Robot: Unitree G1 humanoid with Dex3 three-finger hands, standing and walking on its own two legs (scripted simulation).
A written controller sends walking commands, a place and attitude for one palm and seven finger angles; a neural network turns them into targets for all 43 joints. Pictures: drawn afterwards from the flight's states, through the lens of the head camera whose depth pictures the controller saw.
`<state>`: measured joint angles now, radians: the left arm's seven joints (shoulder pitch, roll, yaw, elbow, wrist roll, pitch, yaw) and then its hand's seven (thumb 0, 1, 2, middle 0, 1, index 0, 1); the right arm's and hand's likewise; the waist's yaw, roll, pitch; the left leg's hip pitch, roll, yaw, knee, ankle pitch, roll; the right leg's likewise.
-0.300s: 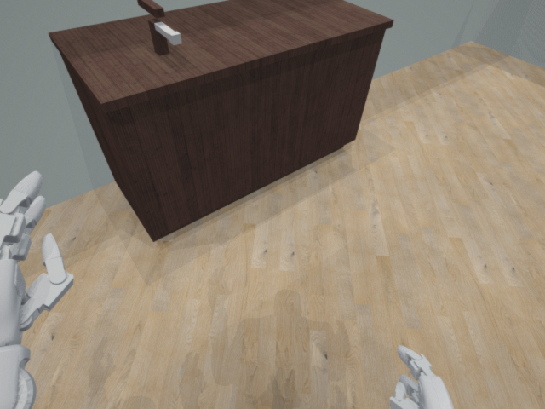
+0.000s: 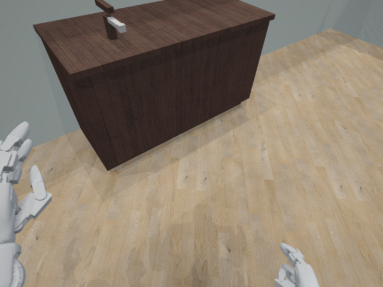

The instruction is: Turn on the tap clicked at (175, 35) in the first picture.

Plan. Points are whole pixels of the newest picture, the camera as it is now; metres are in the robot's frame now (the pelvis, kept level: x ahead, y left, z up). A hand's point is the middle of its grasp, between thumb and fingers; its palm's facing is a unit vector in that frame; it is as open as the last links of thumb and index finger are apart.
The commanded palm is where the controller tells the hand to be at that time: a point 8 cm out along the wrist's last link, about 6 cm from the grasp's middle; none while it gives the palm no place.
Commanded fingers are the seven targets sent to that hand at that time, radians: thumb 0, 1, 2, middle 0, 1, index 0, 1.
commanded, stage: look at it before walking up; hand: left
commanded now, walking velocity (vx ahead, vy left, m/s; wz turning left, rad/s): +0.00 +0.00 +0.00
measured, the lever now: (121, 28) +1.06 +0.36 +0.07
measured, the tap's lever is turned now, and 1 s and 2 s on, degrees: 0 0 0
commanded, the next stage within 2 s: walk to a spot facing it in 0.10 s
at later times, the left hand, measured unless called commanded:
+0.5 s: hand (81, 178) +0.25 +0.20 +0.16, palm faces +0.39 -0.85 -0.37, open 7.4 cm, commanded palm +0.20 +0.24 +0.18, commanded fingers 0.00 0.90 0.90 -0.20 -0.30 -0.20 -0.30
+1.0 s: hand (143, 114) +0.40 +0.13 +0.17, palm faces +0.21 -0.90 -0.39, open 7.4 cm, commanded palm +0.36 +0.18 +0.18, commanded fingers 0.00 0.90 0.90 -0.20 -0.30 -0.20 -0.30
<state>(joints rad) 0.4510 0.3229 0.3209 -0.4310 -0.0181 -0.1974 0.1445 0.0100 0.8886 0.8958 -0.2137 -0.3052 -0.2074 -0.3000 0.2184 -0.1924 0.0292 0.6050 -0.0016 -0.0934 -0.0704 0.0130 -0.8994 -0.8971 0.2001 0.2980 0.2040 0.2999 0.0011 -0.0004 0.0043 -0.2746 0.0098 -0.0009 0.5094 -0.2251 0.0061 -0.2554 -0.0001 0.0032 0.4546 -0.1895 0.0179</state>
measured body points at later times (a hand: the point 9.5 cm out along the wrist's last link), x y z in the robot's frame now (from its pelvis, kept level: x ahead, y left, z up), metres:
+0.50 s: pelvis +0.01 -0.03 -0.01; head +0.00 -0.03 +0.44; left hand +0.22 +0.25 +0.18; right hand +0.16 -0.26 -0.10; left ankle +0.03 +0.11 -0.74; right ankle +0.02 -0.12 -0.73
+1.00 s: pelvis +0.13 -0.05 -0.01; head +0.14 -0.05 +0.43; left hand +0.39 +0.18 +0.19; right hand +0.23 -0.32 -0.10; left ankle +0.19 +0.07 -0.74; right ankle +0.04 -0.11 -0.69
